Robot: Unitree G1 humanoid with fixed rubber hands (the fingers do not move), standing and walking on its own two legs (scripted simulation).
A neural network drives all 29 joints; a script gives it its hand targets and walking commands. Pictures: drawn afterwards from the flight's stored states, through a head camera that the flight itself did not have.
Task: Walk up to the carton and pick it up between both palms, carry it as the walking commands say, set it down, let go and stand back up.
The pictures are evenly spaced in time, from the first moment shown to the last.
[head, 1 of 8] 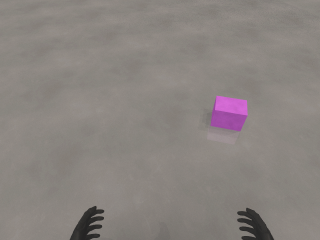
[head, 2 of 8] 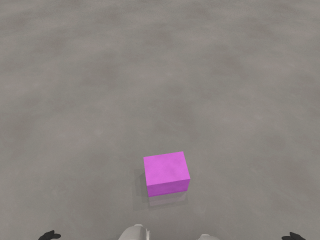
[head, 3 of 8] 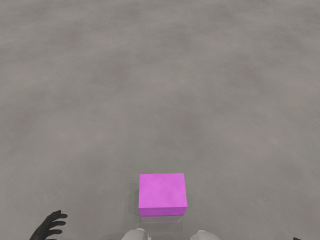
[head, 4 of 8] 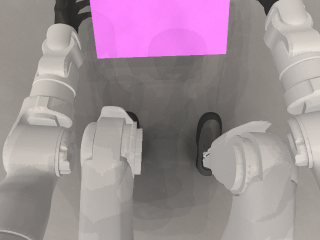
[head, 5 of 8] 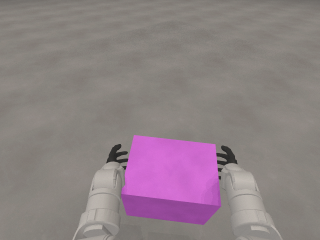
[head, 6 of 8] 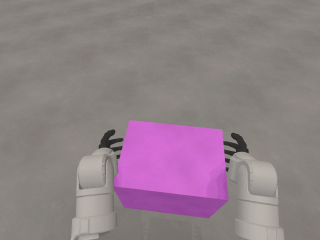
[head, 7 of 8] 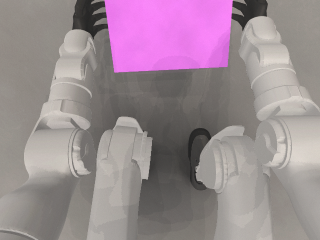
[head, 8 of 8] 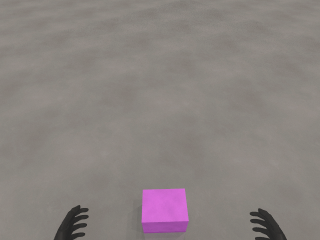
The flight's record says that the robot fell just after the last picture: no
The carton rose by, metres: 0.68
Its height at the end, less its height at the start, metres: +0.00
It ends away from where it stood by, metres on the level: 0.02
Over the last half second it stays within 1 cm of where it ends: yes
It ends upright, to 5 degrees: yes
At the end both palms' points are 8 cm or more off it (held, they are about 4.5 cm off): yes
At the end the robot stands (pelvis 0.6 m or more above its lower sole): yes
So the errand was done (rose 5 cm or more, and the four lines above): yes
